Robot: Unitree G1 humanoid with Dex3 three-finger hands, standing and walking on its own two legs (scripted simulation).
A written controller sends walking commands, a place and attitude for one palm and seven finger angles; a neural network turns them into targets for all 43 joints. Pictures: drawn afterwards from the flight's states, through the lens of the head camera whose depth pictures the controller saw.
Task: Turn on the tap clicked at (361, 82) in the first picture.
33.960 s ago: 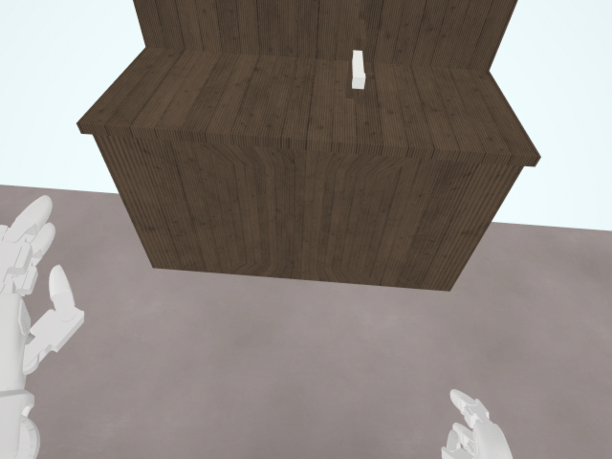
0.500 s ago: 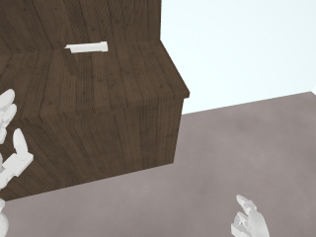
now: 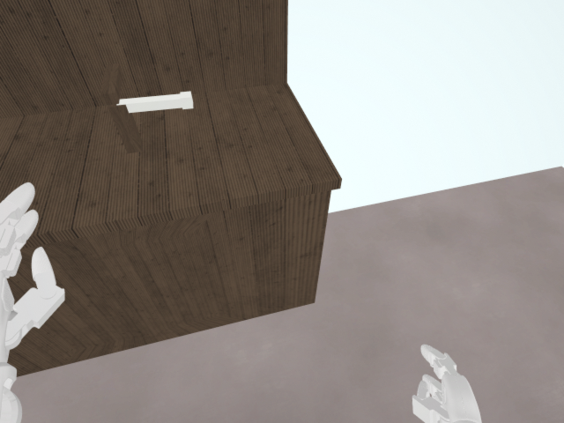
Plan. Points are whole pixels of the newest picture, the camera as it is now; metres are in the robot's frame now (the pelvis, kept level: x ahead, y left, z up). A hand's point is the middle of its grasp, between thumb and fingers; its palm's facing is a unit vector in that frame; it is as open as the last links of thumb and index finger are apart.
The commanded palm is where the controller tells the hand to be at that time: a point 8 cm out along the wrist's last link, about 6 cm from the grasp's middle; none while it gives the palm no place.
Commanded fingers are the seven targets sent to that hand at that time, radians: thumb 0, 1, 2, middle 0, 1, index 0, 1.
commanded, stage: stand and check the lever's angle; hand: left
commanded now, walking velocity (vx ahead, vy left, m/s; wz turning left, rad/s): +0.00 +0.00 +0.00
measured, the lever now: (186, 100) +0.75 +0.27 +0.07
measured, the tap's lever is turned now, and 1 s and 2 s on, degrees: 86 86 86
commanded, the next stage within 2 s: stand and wait in 0.26 s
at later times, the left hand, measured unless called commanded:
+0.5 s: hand (35, 322) +0.18 +0.27 +0.14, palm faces +0.41 -0.84 -0.36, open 7.4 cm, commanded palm +0.13 +0.30 +0.17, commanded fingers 0.00 0.90 0.90 -0.20 -0.30 -0.20 -0.30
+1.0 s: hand (38, 310) +0.20 +0.27 +0.15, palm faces +0.42 -0.84 -0.35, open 7.4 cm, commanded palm +0.14 +0.31 +0.17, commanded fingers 0.00 0.90 0.90 -0.20 -0.30 -0.20 -0.30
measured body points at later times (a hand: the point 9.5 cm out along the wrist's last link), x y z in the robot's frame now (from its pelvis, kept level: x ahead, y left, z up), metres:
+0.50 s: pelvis -0.03 +0.02 +0.00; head -0.02 +0.02 +0.45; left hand +0.16 +0.31 +0.17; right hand +0.14 -0.21 -0.08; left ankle +0.00 +0.12 -0.74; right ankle +0.00 -0.10 -0.74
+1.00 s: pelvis -0.01 +0.02 +0.00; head -0.01 +0.02 +0.45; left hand +0.17 +0.31 +0.17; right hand +0.17 -0.20 -0.08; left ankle +0.00 +0.12 -0.74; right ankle +0.00 -0.10 -0.74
